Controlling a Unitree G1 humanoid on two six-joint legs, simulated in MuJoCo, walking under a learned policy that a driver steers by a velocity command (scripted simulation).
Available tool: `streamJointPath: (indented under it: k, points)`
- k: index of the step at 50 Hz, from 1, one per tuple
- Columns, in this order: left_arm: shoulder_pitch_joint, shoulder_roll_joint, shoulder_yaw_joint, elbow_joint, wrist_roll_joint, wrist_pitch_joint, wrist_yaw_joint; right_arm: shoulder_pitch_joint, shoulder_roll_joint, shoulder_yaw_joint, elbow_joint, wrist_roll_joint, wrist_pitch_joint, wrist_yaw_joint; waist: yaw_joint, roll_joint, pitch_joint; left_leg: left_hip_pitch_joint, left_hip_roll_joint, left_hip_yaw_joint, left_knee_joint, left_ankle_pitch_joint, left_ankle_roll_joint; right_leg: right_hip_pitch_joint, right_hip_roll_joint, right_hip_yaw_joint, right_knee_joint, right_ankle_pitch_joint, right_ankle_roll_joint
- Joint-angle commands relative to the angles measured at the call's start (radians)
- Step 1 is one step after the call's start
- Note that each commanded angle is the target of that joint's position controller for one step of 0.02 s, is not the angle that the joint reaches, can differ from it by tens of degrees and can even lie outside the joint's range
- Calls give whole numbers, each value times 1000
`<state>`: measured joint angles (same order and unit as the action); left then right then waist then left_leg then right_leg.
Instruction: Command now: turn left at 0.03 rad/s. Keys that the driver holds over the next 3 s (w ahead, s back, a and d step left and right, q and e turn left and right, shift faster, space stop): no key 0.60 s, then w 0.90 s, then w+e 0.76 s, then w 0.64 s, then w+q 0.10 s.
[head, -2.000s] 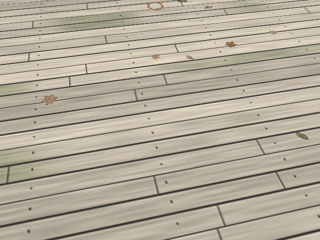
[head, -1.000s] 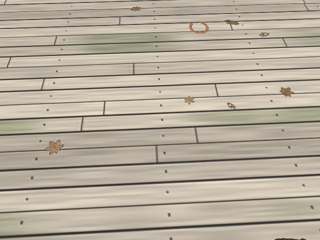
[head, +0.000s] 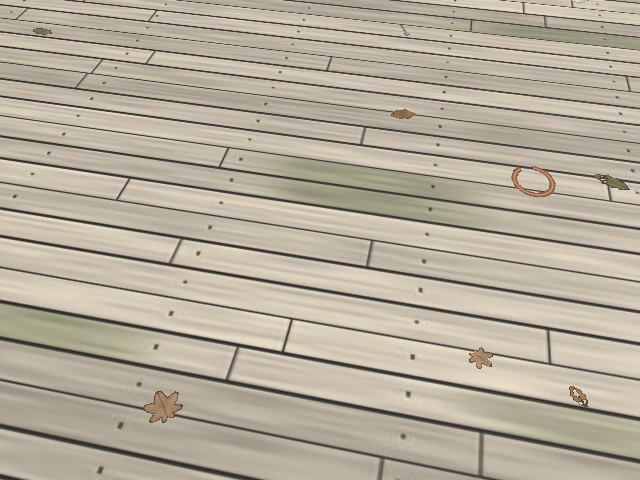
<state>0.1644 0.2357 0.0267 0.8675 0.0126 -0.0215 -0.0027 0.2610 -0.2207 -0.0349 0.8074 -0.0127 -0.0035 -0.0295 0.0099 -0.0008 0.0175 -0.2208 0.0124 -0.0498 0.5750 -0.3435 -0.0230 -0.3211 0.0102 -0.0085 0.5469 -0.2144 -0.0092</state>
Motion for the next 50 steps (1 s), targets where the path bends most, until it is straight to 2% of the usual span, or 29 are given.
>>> streamJointPath:
  k: [1,11,30,31,33,34,36,38,39,40,41,42,43,44,45,46,47,48,49,50]
  points:
    - [-32,94,21,-37,-5,-9,4,27,-120,-29,-42,3,-12,-5,-8,11,-43,-55,40,-40,-105,179,38,99,-49,53,-52,159,-32]
    - [-49,102,25,38,-11,11,20,38,-104,-27,8,6,-10,-9,-5,3,-39,-36,24,-17,-108,228,31,129,-54,59,-44,200,-35]
    - [-60,89,25,160,-14,28,34,78,-77,-12,142,5,-14,-19,-2,0,7,-43,7,14,-155,137,22,129,-44,57,-90,96,-30]
    - [-41,81,23,173,-14,29,34,103,-68,-10,160,6,-13,-19,-4,-1,-11,-37,-2,24,-163,31,27,133,-33,48,-96,-31,-32]
    - [-24,105,33,183,-26,31,37,99,-94,-18,159,15,-11,-23,-1,6,41,-92,-11,19,-157,-248,62,69,-10,37,-85,-372,-50]
    - [-28,108,34,178,-27,24,36,98,-97,-19,152,19,-15,-25,-5,1,79,-123,0,1,-163,-342,81,22,-19,54,-90,-469,-62]
    - [-27,95,33,169,-34,-4,31,126,-93,-19,156,29,-36,-23,-13,11,122,-142,37,-53,-183,-393,115,-20,-34,76,-76,-484,-75]
    - [-44,78,33,157,-38,-34,19,172,-111,-27,171,35,-57,-17,-30,69,121,-77,99,-149,-234,-405,157,-80,-20,48,1,-385,-66]
    - [-67,62,30,145,-39,-48,12,202,-134,-34,180,38,-64,-12,-42,118,121,-24,153,-238,-291,-424,189,-128,2,5,71,-303,-54]
    - [-82,44,27,136,-42,-62,5,208,-158,-42,184,40,-69,-8,-40,173,130,11,220,-334,-348,-423,221,-161,19,-40,143,-209,-49]
    - [-82,43,26,131,-44,-72,-1,192,-164,-43,178,41,-72,-5,-31,186,148,3,259,-383,-369,-389,239,-161,6,-36,154,-184,-63]
    - [-49,38,24,138,-48,-80,-6,163,-161,-42,169,42,-74,-2,-3,191,155,-26,262,-374,-350,-326,235,-110,-2,-29,107,-186,-79]
    - [23,44,28,162,-51,-86,-9,116,-149,-38,154,43,-74,2,38,174,147,-70,224,-307,-305,-242,205,4,2,-31,22,-177,-89]
    - [136,70,39,204,-50,-88,-10,55,-139,-34,130,43,-74,4,89,138,118,-142,160,-207,-215,-104,161,157,-1,-1,-41,-140,-98]
    - [268,147,65,243,-47,-92,-9,-14,-108,-25,88,44,-84,3,138,-31,86,-283,38,-34,49,105,91,323,-96,208,-150,-174,-154]
    - [417,260,95,270,-43,-91,-16,-11,-71,-18,57,36,-105,1,170,-294,-1,-479,-62,69,414,18,27,537,-304,599,-292,-112,-274]
    - [380,175,62,259,-22,-97,-20,-15,-95,-24,51,47,-120,5,126,-216,-6,-600,-47,-31,618,-176,41,559,-379,713,-321,-37,-297]
    - [317,124,45,236,-17,-103,-21,-5,-91,-24,57,62,-127,16,86,-131,32,-649,2,-62,707,-132,72,531,-369,622,-302,11,-276]
    - [276,105,36,216,-16,-104,-22,-8,-81,-22,63,63,-130,22,64,-77,37,-666,42,-52,711,-53,94,507,-338,519,-307,38,-252]
    - [252,89,25,207,-18,-100,-24,-35,-89,-29,57,55,-130,26,50,-43,66,-677,75,-30,664,13,99,474,-311,422,-323,121,-228]
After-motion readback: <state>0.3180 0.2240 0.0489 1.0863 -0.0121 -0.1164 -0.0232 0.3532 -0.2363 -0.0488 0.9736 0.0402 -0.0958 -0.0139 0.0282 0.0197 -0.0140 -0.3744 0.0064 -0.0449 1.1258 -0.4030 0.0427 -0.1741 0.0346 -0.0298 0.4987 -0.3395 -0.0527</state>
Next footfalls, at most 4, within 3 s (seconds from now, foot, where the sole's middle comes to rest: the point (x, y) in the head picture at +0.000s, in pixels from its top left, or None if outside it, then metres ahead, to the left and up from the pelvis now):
1.34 left None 0.46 0.13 -0.77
1.92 right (391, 380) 0.75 -0.13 -0.77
2.40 left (346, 266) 1.08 -0.03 -0.77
2.92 right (470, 231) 1.22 -0.38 -0.77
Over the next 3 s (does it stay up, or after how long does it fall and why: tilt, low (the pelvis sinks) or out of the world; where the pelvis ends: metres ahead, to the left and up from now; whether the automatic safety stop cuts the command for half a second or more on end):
stays up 1.16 -0.24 0.00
